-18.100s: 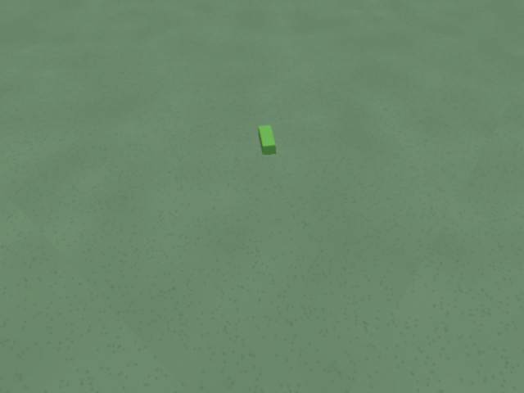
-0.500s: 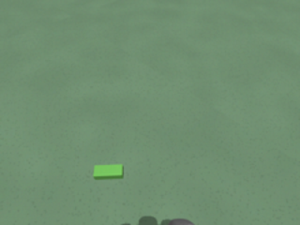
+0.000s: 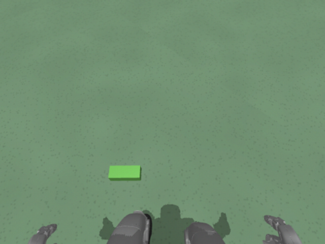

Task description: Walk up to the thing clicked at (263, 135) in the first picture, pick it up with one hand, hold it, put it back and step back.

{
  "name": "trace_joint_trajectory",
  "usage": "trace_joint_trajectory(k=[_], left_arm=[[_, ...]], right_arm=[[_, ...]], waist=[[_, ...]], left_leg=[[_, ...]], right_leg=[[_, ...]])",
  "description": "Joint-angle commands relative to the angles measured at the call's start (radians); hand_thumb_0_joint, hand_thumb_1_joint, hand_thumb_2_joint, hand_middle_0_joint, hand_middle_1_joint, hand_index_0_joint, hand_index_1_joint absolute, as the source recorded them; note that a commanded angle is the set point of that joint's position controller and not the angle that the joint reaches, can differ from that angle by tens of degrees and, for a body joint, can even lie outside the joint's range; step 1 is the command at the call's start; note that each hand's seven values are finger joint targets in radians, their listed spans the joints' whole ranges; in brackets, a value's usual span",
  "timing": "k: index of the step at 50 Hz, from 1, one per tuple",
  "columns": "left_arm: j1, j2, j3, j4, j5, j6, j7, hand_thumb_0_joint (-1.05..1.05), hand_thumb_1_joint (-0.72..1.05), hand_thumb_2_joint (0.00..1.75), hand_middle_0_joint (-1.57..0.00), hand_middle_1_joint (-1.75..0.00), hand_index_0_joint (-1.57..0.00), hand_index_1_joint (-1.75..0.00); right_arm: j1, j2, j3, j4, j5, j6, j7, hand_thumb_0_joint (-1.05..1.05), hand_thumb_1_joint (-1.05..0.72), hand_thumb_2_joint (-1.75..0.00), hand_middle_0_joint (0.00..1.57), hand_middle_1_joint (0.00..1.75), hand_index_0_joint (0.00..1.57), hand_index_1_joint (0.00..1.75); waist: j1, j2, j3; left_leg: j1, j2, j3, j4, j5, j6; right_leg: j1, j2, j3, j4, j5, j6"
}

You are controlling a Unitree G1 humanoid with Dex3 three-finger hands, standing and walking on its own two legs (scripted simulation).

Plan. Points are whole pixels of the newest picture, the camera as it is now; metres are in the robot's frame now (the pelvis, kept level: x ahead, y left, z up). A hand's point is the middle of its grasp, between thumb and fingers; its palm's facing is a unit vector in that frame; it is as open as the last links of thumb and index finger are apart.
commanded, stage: walk up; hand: left
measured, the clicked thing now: (125, 173) +0.47 +0.24 -0.72
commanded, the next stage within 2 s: none
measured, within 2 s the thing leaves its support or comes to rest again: neither
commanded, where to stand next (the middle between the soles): +0.03 +0.01 m, yaw +0 degrees
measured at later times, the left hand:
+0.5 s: hand out of the picture -0.05 +0.30 -0.10, palm faces +0.05 -0.89 -0.45, open 7.4 cm
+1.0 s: hand out of the picture +0.08 +0.28 -0.14, palm faces -0.02 -0.93 -0.37, open 7.4 cm
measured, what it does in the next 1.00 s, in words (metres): steps on the spot: right foot, then left foot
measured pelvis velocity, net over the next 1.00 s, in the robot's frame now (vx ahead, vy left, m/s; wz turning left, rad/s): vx -0.01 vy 0.01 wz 0.00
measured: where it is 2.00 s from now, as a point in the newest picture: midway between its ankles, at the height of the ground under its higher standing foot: outside the picture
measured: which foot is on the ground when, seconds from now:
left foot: down 0.00-0.24, up 0.26-0.56, down 0.58-1.00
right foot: up 0.00-0.20, down 0.22-0.58, up 0.60-0.96, down 0.98-1.00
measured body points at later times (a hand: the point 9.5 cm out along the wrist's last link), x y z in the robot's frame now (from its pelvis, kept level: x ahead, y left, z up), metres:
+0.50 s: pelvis -0.07 +0.01 +0.02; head -0.05 -0.01 +0.47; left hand -0.05 +0.34 -0.07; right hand -0.02 -0.33 -0.11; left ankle -0.07 +0.14 -0.68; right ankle -0.06 -0.12 -0.71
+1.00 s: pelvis -0.01 +0.01 +0.01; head +0.02 +0.01 +0.45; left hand +0.08 +0.33 -0.12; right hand +0.05 -0.30 -0.11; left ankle -0.05 +0.14 -0.71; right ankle +0.09 -0.11 -0.72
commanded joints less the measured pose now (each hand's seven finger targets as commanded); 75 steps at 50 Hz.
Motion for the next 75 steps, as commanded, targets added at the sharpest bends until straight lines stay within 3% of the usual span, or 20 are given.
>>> trace_joint_trajectory(k=[1,10,12,13,16,19,22,27,29,30,31,35,45,49,51,63,65,66,69,75], left_arm=[[0.124,0.216,0.069,-0.037,0.000,0.013,0.030,0.00,0.90,0.90,-0.20,-0.30,-0.20,-0.30],[0.259,0.191,0.102,0.032,0.059,-0.019,-0.003,0.00,0.90,0.90,-0.20,-0.30,-0.20,-0.30],[0.117,0.399,0.160,-0.053,0.100,-0.030,0.005,0.00,0.90,0.90,-0.20,-0.30,-0.20,-0.30],[0.028,0.425,0.159,-0.087,0.100,-0.038,0.015,0.00,0.90,0.90,-0.20,-0.30,-0.20,-0.30],[-0.057,0.276,0.131,-0.073,0.093,-0.058,0.012,0.00,0.90,0.90,-0.20,-0.30,-0.20,-0.30],[0.054,0.258,0.140,-0.086,0.111,-0.072,-0.037,0.00,0.90,0.90,-0.20,-0.30,-0.20,-0.30],[0.207,0.291,0.149,-0.064,0.096,-0.064,-0.056,0.00,0.90,0.90,-0.20,-0.30,-0.20,-0.30],[0.096,0.294,0.120,-0.113,0.077,-0.042,-0.082,0.00,0.90,0.90,-0.20,-0.30,-0.20,-0.30],[0.110,0.157,0.079,-0.145,0.077,-0.026,-0.084,0.00,0.90,0.90,-0.20,-0.30,-0.20,-0.30],[0.090,0.127,0.068,-0.165,0.065,-0.025,-0.079,0.00,0.90,0.90,-0.20,-0.30,-0.20,-0.30],[0.025,0.251,0.090,-0.148,0.068,-0.029,-0.068,0.00,0.90,0.90,-0.20,-0.30,-0.20,-0.30],[0.194,0.274,0.099,-0.042,0.058,-0.030,-0.088,0.00,0.90,0.90,-0.20,-0.30,-0.20,-0.30],[0.051,0.170,0.065,-0.007,0.021,-0.022,-0.041,0.00,0.90,0.90,-0.20,-0.30,-0.20,-0.30],[0.070,0.266,0.089,-0.004,0.048,-0.031,-0.033,0.00,0.90,0.90,-0.20,-0.30,-0.20,-0.30],[0.069,0.309,0.091,-0.035,0.042,-0.026,-0.023,0.00,0.90,0.90,-0.20,-0.30,-0.20,-0.30],[-0.098,0.245,0.084,-0.084,0.064,0.034,-0.017,0.00,0.90,0.90,-0.20,-0.30,-0.20,-0.30],[-0.124,0.170,0.067,-0.099,0.046,0.034,-0.013,0.00,0.90,0.90,-0.20,-0.30,-0.20,-0.30],[-0.212,0.252,0.101,-0.092,0.065,0.027,-0.001,0.00,0.90,0.90,-0.20,-0.30,-0.20,-0.30],[-0.038,0.205,0.093,-0.010,0.036,0.022,-0.018,0.00,0.90,0.90,-0.20,-0.30,-0.20,-0.30],[-0.093,0.191,0.069,-0.015,0.068,-0.024,-0.053,0.00,0.90,0.90,-0.20,-0.30,-0.20,-0.30]], right_arm=[[0.017,-0.254,-0.085,-0.108,0.013,0.003,-0.035,0.00,-0.90,-0.90,0.20,0.30,0.20,0.30],[-0.061,-0.244,-0.086,-0.131,-0.019,0.047,-0.012,0.00,-0.90,-0.90,0.20,0.30,0.20,0.30],[-0.076,-0.165,-0.067,-0.153,-0.017,0.044,-0.014,0.00,-0.90,-0.90,0.20,0.30,0.20,0.30],[-0.126,-0.251,-0.094,-0.145,-0.019,0.047,-0.026,0.00,-0.90,-0.90,0.20,0.30,0.20,0.30],[0.060,-0.215,-0.094,-0.062,0.008,0.023,-0.006,0.00,-0.90,-0.90,0.20,0.30,0.20,0.30],[0.088,-0.274,-0.096,-0.032,-0.002,-0.026,0.022,0.00,-0.90,-0.90,0.20,0.30,0.20,0.30],[-0.048,-0.253,-0.080,-0.078,-0.010,-0.058,0.029,0.00,-0.90,-0.90,0.20,0.30,0.20,0.30],[0.190,-0.205,-0.079,0.010,-0.004,-0.094,0.024,0.00,-0.90,-0.90,0.20,0.30,0.20,0.30],[0.430,-0.303,-0.123,0.071,-0.022,-0.108,-0.009,0.00,-0.90,-0.90,0.20,0.30,0.20,0.30],[0.429,-0.403,-0.134,0.034,-0.038,-0.119,-0.016,0.00,-0.90,-0.90,0.20,0.30,0.20,0.30],[0.360,-0.428,-0.137,0.008,-0.004,-0.120,-0.015,0.00,-0.90,-0.90,0.20,0.30,0.20,0.30],[0.236,-0.305,-0.085,-0.033,0.008,-0.144,-0.031,0.00,-0.90,-0.90,0.20,0.30,0.20,0.30],[0.120,-0.249,-0.054,-0.043,0.013,-0.051,-0.038,0.00,-0.90,-0.90,0.20,0.30,0.20,0.30],[0.151,-0.195,-0.031,-0.041,0.052,-0.019,-0.048,0.00,-0.90,-0.90,0.20,0.30,0.20,0.30],[0.169,-0.189,-0.036,-0.034,0.050,0.004,-0.069,0.00,-0.90,-0.90,0.20,0.30,0.20,0.30],[0.240,-0.212,-0.074,0.066,-0.014,-0.006,-0.029,0.00,-0.90,-0.90,0.20,0.30,0.20,0.30],[0.121,-0.389,-0.102,0.008,-0.040,-0.015,-0.023,0.00,-0.90,-0.90,0.20,0.30,0.20,0.30],[0.043,-0.433,-0.112,-0.008,-0.022,-0.021,-0.023,0.00,-0.90,-0.90,0.20,0.30,0.20,0.30],[-0.040,-0.284,-0.071,-0.013,-0.032,-0.057,-0.047,0.00,-0.90,-0.90,0.20,0.30,0.20,0.30],[0.106,-0.279,-0.079,0.024,-0.038,-0.070,-0.029,0.00,-0.90,-0.90,0.20,0.30,0.20,0.30]], waist=[[-0.021,0.116,-0.403],[0.025,0.132,-0.329],[0.052,-0.278,-0.162],[0.053,-0.194,-0.092],[-0.052,-0.073,-0.159],[0.041,-0.266,-0.229],[0.129,-0.216,-0.116],[-0.033,-0.187,-0.157],[-0.140,0.177,-0.236],[-0.137,0.239,-0.191],[-0.139,0.098,-0.076],[-0.027,0.091,-0.059],[-0.027,0.237,-0.138],[0.008,-0.071,-0.272],[0.032,-0.264,-0.356],[-0.031,-0.163,-0.312],[-0.055,0.292,-0.176],[-0.086,0.235,-0.076],[0.028,0.046,-0.153],[-0.080,0.162,-0.219]], left_leg=[[0.262,0.330,-0.269,-0.147,0.737,0.267],[-0.069,0.208,-0.234,-0.105,-0.294,0.109],[-0.310,-0.069,-0.110,0.374,-0.415,-0.034],[-0.216,-0.015,-0.268,0.557,-0.393,-0.047],[-0.156,-0.065,-0.196,0.619,-0.193,-0.038],[-0.239,-0.031,-0.023,0.400,-0.257,-0.057],[-0.284,-0.003,-0.033,0.172,-0.335,-0.060],[0.216,0.001,0.068,-0.202,-0.174,0.001],[0.654,0.127,-0.208,-0.345,-0.348,0.040],[0.564,0.417,-0.718,-0.455,-0.666,0.124],[0.368,0.495,-0.786,-0.523,-0.737,0.221],[0.267,0.297,-0.305,-0.443,-0.269,0.120],[0.190,0.203,-0.026,-0.144,0.575,0.136],[0.089,0.104,-0.013,0.176,0.197,0.022],[-0.002,-0.034,-0.054,0.525,-0.532,-0.002],[0.229,-0.001,0.017,-0.099,-0.218,-0.007],[0.067,0.381,-0.594,-0.409,-0.433,0.122],[-0.160,0.471,-0.704,-0.479,-0.445,0.239],[0.061,0.268,-0.307,-0.261,-0.038,0.116],[0.312,0.268,-0.250,-0.247,-0.198,0.160]], right_leg=[[-0.075,0.062,0.088,0.397,-0.169,-0.012],[0.173,0.017,-0.010,-0.331,0.081,-0.032],[-0.097,-0.456,0.659,-0.699,-0.241,-0.239],[-0.270,-0.514,0.695,-0.699,-0.136,-0.320],[-0.114,-0.228,0.235,-0.566,0.021,-0.159],[0.199,-0.197,0.259,-0.630,-0.367,-0.163],[0.294,-0.256,0.331,-0.626,-0.256,-0.207],[0.020,-0.179,0.136,-0.544,-0.094,-0.161],[-0.381,-0.020,-0.035,-0.026,-0.144,-0.068],[-0.595,0.065,0.033,0.158,-0.090,-0.032],[-0.554,-0.032,0.175,0.180,-0.029,-0.043],[-0.361,-0.061,0.139,0.116,0.198,-0.007],[-0.030,0.003,-0.081,-0.230,0.287,0.020],[0.215,-0.141,0.069,-0.422,0.956,-0.059],[0.233,-0.408,0.398,-0.446,1.280,-0.317],[-0.118,-0.223,0.170,-0.373,0.133,-0.143],[-0.373,0.054,-0.001,-0.020,-0.090,-0.014],[-0.271,0.032,0.140,0.150,-0.116,-0.003],[-0.273,0.087,0.200,0.270,0.077,-0.016],[-0.175,0.032,0.033,-0.178,-0.005,0.022]])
